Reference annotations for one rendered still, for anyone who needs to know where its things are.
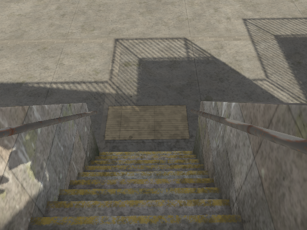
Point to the stairs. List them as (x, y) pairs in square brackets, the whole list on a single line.
[(140, 190)]

